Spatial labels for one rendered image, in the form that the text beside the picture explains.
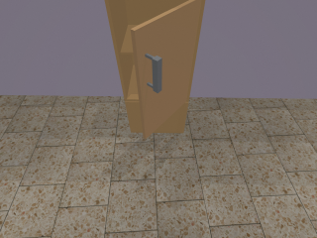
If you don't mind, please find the cupboard door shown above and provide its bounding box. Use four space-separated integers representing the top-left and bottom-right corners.
130 0 201 139

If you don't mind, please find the handle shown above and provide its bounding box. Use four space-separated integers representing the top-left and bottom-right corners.
145 54 162 93

